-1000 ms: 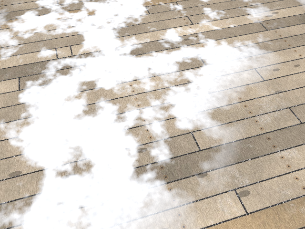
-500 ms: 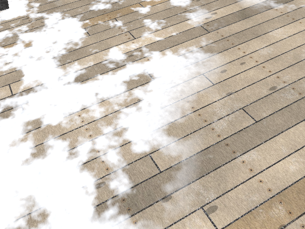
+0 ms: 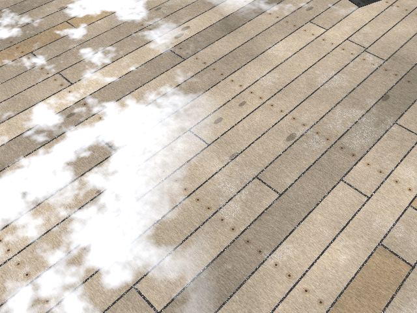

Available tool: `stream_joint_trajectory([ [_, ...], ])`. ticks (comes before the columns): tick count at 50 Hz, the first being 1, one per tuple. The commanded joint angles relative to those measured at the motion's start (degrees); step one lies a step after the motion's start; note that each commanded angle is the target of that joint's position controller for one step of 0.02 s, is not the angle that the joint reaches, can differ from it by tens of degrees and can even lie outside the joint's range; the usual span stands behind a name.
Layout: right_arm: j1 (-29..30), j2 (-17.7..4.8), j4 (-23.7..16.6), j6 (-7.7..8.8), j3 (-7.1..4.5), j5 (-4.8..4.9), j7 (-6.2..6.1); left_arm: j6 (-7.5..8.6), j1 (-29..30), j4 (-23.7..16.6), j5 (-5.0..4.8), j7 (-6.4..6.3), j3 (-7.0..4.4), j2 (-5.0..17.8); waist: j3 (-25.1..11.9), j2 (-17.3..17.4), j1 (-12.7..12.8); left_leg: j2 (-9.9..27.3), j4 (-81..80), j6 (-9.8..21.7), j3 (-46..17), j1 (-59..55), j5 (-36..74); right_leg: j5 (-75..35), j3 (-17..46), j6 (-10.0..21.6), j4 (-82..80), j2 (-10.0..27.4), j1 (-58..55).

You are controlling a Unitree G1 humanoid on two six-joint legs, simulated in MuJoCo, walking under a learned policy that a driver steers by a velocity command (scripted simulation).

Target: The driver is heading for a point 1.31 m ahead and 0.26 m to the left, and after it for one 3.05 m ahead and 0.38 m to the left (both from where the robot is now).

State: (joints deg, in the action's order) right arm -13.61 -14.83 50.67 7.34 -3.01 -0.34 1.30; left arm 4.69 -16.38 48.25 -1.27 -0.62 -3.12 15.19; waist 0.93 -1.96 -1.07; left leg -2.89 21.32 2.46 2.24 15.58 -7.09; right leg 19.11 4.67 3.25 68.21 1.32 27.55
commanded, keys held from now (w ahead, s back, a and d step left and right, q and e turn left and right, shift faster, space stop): w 0.20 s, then w+q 0.80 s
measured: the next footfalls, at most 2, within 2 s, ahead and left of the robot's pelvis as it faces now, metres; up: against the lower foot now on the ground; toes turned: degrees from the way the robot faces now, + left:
right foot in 0.32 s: +0.34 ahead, -0.16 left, +0.00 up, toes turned -1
left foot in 0.88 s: +0.59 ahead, +0.12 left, +0.00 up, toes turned +21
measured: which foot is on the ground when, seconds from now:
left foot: down 0.00-0.32, up 0.34-0.86, down 0.88-1.00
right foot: up 0.00-0.30, down 0.32-0.90, up 0.92-1.00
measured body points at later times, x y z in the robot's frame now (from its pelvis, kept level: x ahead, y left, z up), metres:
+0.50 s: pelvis +0.27 -0.07 +0.00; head +0.29 -0.09 +0.45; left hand +0.35 +0.20 -0.11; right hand +0.37 -0.34 -0.13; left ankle +0.24 +0.09 -0.65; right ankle +0.30 -0.16 -0.74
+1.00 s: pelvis +0.52 +0.02 -0.01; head +0.55 +0.04 +0.43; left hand +0.50 +0.32 -0.14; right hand +0.76 -0.17 -0.12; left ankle +0.56 +0.10 -0.74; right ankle +0.45 -0.17 -0.63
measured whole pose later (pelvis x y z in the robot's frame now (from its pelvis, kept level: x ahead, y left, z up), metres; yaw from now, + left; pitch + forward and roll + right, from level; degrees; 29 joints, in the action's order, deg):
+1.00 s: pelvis +0.52 +0.02 -0.01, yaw +23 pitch +2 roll +0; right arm -9.9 -16.0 41.8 2.9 -4.6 1.0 2.5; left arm 6.6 -13.5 47.2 -1.1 -0.7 -3.4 15.9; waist 3.5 -0.2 0.5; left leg -4.8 32.0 5.8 1.8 23.2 -9.7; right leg 23.0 1.3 -0.1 71.7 4.2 20.8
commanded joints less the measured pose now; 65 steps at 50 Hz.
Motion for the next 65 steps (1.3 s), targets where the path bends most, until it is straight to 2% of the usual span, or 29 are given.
stream_joint_trajectory([
  [1,-1.0,-5.7,-1.5,0.73,-0.88,0.34,-0.03,0.35,-1.4,-4.1,0.22,0.26,0.06,0.7,-1.4,6.0,1.6,16.5,-13.3,12.3,-16.7,-7.4,5.7,-2.2,0.7,-0.5,-5.6,5.7,9.4],
  [4,-2.8,-8.1,-0.8,0.17,-1.46,0.81,-0.55,0.61,5.3,-6.7,1.1,0.5,0.81,0.6,-0.2,4.5,0.3,15.6,-14.7,11.6,-11.8,-6.5,8.5,-9.4,-1.5,-1.8,-17.0,6.3,10.2],
  [7,-3.9,-9.7,-0.4,-0.58,-1.62,1.46,-0.72,0.92,10.2,-8.0,0.67,1.21,1.37,0.5,0.9,5.8,-1.1,13.8,-14.1,9.8,-6.9,-4.9,9.1,-17.8,-3.9,-2.2,-27.9,4.5,5.8],
  [10,-8.9,-8.8,1.5,-1.22,-1.15,2.04,-0.63,1.04,16.2,-9.9,0.25,1.74,1.07,2.0,1.7,5.7,-3.5,14.4,-12.4,8.2,-6.4,-9.0,7.6,-19.8,-5.2,-1.6,-33.3,2.6,5.3],
  [13,-8.9,-10.4,2.1,-2.11,-1.37,2.15,-0.83,1.59,16.3,-11.5,0.02,2.23,0.34,3.9,1.9,7.0,-1.0,17.5,-8.7,7.5,-10.1,-11.7,8.8,-15.1,-4.4,0.3,-37.5,1.7,1.0],
  [15,-7.2,-9.8,1.5,-2.65,-0.94,1.82,-1.07,1.87,3.6,-7.8,0.49,1.78,-2.03,8.0,-4.8,5.6,5.8,13.4,5.1,4.4,-7.2,-8.7,18.0,-14.3,-5.3,2.3,-40.3,-0.1,-16.7],
  [16,-6.2,-6.6,-0.4,-2.54,0.37,0.68,-1.09,1.71,-7.2,-5.9,1.29,1.04,-3.6,12.6,-13.0,-0.1,10.2,9.2,22.7,1.7,-3.6,1.3,7.8,-13.0,4.4,5.6,-40.0,9.6,-32.7],
  [17,-13.5,0.9,-1.2,-1.56,2.3,1.17,-1.09,1.01,-10.5,-5.3,2.27,1.04,-4.37,17.2,-19.5,-15.7,6.9,0.6,42.9,-1.5,-1.7,22.0,-22.2,-3.1,29.0,12.9,-46.8,23.3,-48.5],
  [18,-13.1,-4.9,-0.1,-0.86,0.95,2.68,-1.13,1.26,-10.8,-5.3,1.83,1.27,-3.15,11.8,-19.2,-11.9,8.0,2.4,52.2,-1.0,-9.4,27.4,-24.9,2.7,35.7,13.1,-50.9,23.3,-45.9],
  [19,-9.1,-8.1,-1.3,-0.73,-0.15,3.59,-1.17,1.59,-6.7,-5.7,1.25,1.37,-2.07,8.5,-11.9,-8.5,7.0,5.0,54.1,-0.1,-9.5,30.4,-19.8,0.4,26.6,10.8,-51.1,21.8,-39.7],
  [20,-5.8,-8.1,-1.5,-0.89,-0.48,2.49,-1.45,1.92,-3.0,-6.2,1.24,1.77,-1.21,6.2,-7.4,-3.9,5.9,7.5,51.6,0.1,-9.4,27.0,-15.3,-11.6,17.5,8.0,-51.1,18.4,-31.5],
  [21,-4.6,-6.9,-1.7,-1.59,-0.79,2.02,-1.85,1.94,1.0,-6.1,1.41,2.09,-0.88,4.5,-5.1,-3.1,3.4,8.6,48.9,0.3,-9.0,25.9,-11.2,-11.4,12.2,6.7,-53.8,15.6,-27.1],
  [22,-6.1,-6.0,-1.8,-2.35,-0.93,2.23,-1.79,2.3,2.8,-5.9,1.72,2.07,-0.93,4.4,-4.9,-6.2,1.5,10.3,47.6,-0.1,-9.3,22.8,-8.4,-12.6,9.5,7.2,-56.1,15.4,-23.4],
  [24,-6.5,-4.1,-1.8,-3.93,-0.91,2.52,-1.3,3.11,3.4,-4.8,1.8,2.04,-0.95,3.2,-3.0,-4.1,0.5,10.6,46.8,-0.5,-9.1,20.6,-6.0,-17.7,3.9,7.7,-58.9,14.0,-20.1],
  [30,1.3,-2.8,-5.4,-4.71,-1.16,1.8,-0.66,2.76,0.8,-1.6,2.29,0.24,-2.16,6.0,1.2,-0.7,1.3,9.7,33.4,-1.4,-9.4,27.1,6.5,-23.1,-7.3,6.9,-61.1,13.4,-22.5],
  [38,15.6,-1.1,-12.7,-4.38,-0.1,1.71,2.24,0.42,-5.0,1.5,0.89,-0.51,-2.9,8.8,5.5,-0.8,6.0,8.3,17.6,1.3,-0.6,28.5,6.9,-27.9,-15.1,4.7,-57.8,15.8,-32.4],
  [41,14.1,-2.9,-14.4,-4.62,-1.04,1.84,2.94,-0.62,-3.4,1.0,0.49,-0.87,-3.37,10.9,2.4,-2.6,3.1,4.2,16.4,4.1,4.0,20.7,-1.3,-51.0,-17.5,3.4,-49.7,16.1,-34.5],
  [43,3.3,-6.8,-12.4,-4.89,-3.24,2.2,2.6,-1.53,-1.5,0.4,0.12,-1.32,-3.72,12.5,-4.2,-4.2,-3.5,-0.8,14.6,7.0,6.5,6.1,-4.4,-65.2,-19.1,1.9,-34.1,14.7,-33.0],
  [44,-6.3,-10.5,-10.0,-5.1,-5.31,2.07,1.63,-1.53,-0.6,-0.2,-0.03,-1.51,-3.52,12.4,-9.0,-2.3,-8.6,-1.7,10.0,9.4,3.7,-9.7,-0.6,-57.4,-19.8,-0.5,-20.3,12.3,-24.4],
  [45,-10.0,-17.7,-9.7,-5.75,-7.33,1.63,0.0,-0.34,-1.9,-3.0,1.54,-1.55,-2.01,7.0,-13.8,11.6,-7.3,12.6,7.8,16.3,-20.6,-29.4,1.7,-21.8,-20.1,-4.1,3.1,5.3,-1.6],
  [46,-8.1,-18.7,-11.5,-4.81,-6.33,1.0,0.48,2.37,-5.6,-5.0,1.29,-0.38,-0.31,3.5,-23.6,13.7,-2.6,23.6,-2.4,25.5,-51.6,-39.5,-6.2,15.5,-4.2,-5.1,15.2,-3.8,12.8],
  [47,-9.2,-12.7,-10.9,-4.28,-4.83,0.57,0.84,3.88,3.3,-6.7,-1.13,0.43,-1.55,8.3,-20.0,6.7,-6.2,21.3,-4.7,21.1,-45.3,-37.8,-7.2,11.8,1.6,-3.7,16.6,-0.7,18.5],
  [48,-6.4,-10.5,-10.6,-3.63,-4.23,1.02,1.01,4.38,5.0,-7.6,-1.6,0.56,-1.46,7.9,-11.0,5.3,-4.1,18.9,-4.5,18.4,-34.9,-29.2,-2.7,6.6,0.5,-2.5,11.4,1.8,20.5],
  [49,-2.2,-8.4,-11.4,-3.31,-3.59,1.7,0.87,4.28,4.7,-6.7,-0.09,-0.09,-1.5,7.4,-8.2,1.5,-1.3,15.9,-4.3,15.7,-28.3,-21.3,1.8,2.8,0.5,-2.3,5.6,4.7,16.9],
  [50,0.9,-7.0,-12.3,-3.34,-3.09,1.47,0.77,3.73,4.1,-6.3,1.22,-0.46,-2.02,7.8,-5.1,1.8,0.7,14.0,-5.6,14.8,-24.5,-13.6,6.2,0.2,0.1,-2.8,1.9,5.9,12.9],
  [54,0.7,-7.8,-12.9,-2.86,-3.25,1.21,-0.34,1.18,3.9,-7.3,2.35,-0.44,-2.07,5.8,-4.1,2.0,2.8,10.3,-8.6,14.4,-18.6,-4.0,13.4,-5.9,-1.3,-5.4,-6.0,5.8,7.9],
  [55,-0.5,-9.5,-12.8,-2.81,-3.65,1.1,-0.72,1.0,5.6,-8.4,2.25,-0.52,-1.68,5.1,-3.2,4.7,2.5,10.9,-8.6,15.0,-18.4,-2.3,15.9,-7.8,-1.5,-6.3,-9.9,5.4,8.4],
  [59,-4.1,-8.5,-11.6,-3.31,-3.24,1.51,-1.63,1.58,14.3,-10.3,1.85,0.25,-0.65,3.4,-1.9,6.5,-1.6,7.7,-7.7,10.9,-14.4,-2.2,9.5,-22.1,-2.4,-6.6,-28.6,2.7,6.2],
  [65,-8.5,-9.0,-9.1,-3.53,-2.97,1.5,-1.74,2.93,19.9,-12.7,0.96,2.22,-0.96,5.8,-0.1,7.7,-3.8,13.0,-3.5,9.9,-20.2,-10.4,5.1,-20.8,-2.1,-3.3,-38.7,0.9,5.1],
])
Keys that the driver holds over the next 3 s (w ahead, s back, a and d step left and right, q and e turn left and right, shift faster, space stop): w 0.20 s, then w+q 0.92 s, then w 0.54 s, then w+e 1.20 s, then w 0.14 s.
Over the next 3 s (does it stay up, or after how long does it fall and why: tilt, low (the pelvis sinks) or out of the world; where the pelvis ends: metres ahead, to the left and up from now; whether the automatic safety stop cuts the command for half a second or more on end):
stays up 1.52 0.36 -0.01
